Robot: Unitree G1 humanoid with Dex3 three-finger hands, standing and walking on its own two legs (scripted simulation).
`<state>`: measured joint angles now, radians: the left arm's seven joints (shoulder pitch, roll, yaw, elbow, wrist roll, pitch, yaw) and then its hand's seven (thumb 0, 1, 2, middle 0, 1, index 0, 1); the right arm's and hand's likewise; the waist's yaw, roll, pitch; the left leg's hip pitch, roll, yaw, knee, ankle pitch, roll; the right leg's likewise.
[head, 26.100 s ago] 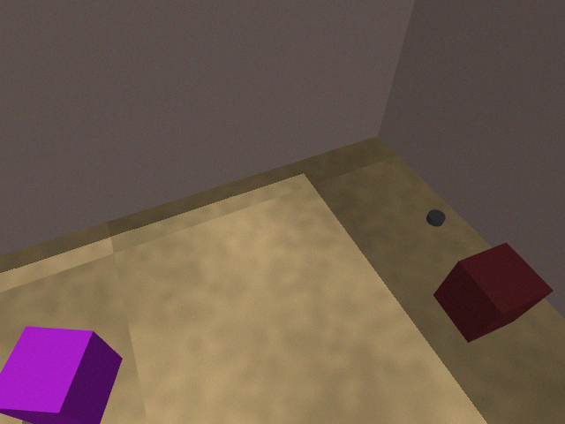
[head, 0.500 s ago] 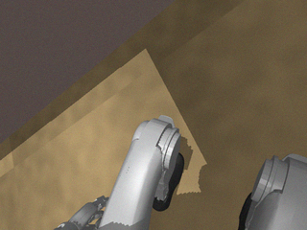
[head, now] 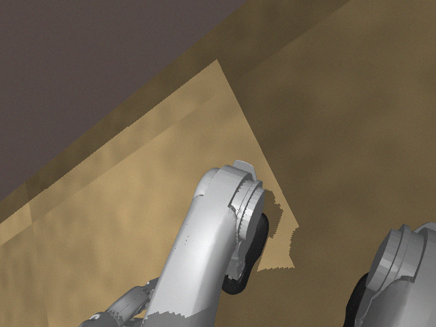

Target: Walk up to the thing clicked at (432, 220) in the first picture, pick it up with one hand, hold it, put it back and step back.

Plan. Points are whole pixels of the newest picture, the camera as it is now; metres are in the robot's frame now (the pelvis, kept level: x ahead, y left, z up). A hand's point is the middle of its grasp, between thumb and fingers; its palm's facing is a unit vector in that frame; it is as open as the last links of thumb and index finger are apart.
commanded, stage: rest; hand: right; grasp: from above
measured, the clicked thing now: out of the picture +0.45 -0.33 -0.28
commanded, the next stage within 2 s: open in 0.08 s
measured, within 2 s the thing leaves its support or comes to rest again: neither
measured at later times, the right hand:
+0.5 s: hand out of the picture +0.42 -0.33 -0.25, palm faces -0.46 +0.14 -0.87, open 11.2 cm
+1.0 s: hand out of the picture +0.43 -0.33 -0.25, palm faces -0.45 +0.15 -0.88, open 14.3 cm
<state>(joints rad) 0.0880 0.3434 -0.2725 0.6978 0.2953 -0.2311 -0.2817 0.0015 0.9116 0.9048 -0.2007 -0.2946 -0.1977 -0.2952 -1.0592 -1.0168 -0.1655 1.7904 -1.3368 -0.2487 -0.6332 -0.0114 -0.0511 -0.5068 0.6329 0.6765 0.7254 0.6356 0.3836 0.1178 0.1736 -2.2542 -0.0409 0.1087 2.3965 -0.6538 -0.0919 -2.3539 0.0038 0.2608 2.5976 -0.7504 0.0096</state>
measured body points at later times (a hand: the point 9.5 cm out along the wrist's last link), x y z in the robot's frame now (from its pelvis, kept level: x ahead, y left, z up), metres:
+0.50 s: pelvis +0.00 +0.00 +0.00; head +0.27 -0.13 +0.33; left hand +0.06 +0.25 -0.06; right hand +0.44 -0.33 -0.20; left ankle +0.12 +0.14 -0.26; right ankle +0.05 -0.12 -0.26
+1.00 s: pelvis +0.00 +0.00 +0.01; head +0.28 -0.13 +0.33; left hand +0.05 +0.26 -0.04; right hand +0.45 -0.33 -0.20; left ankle +0.12 +0.14 -0.26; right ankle +0.05 -0.12 -0.26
